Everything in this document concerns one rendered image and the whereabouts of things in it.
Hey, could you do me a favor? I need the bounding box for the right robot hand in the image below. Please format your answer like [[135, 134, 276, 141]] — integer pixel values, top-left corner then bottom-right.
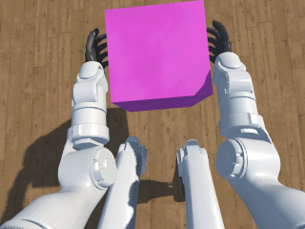
[[206, 20, 232, 63]]

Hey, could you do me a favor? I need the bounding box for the right robot upper arm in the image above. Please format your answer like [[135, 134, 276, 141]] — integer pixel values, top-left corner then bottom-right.
[[214, 137, 305, 229]]

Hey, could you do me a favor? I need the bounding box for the left robot forearm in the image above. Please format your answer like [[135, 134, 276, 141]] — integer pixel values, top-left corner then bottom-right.
[[57, 61, 110, 175]]

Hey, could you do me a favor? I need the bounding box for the right robot forearm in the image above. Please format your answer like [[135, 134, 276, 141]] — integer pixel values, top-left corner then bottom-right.
[[213, 52, 280, 170]]

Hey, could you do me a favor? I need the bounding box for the left robot hand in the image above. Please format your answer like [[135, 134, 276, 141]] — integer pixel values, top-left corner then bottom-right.
[[85, 28, 109, 69]]

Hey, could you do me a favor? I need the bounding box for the left robot upper arm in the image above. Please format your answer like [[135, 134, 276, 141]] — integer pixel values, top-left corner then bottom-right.
[[0, 146, 118, 229]]

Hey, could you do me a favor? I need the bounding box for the right robot foot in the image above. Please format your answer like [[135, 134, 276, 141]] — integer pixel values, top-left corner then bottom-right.
[[180, 177, 186, 198]]

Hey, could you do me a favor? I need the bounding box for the robot left thigh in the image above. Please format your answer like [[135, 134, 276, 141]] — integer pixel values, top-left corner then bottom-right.
[[97, 141, 148, 229]]

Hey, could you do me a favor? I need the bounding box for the carton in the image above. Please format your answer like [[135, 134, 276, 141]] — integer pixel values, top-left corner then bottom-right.
[[105, 0, 214, 112]]

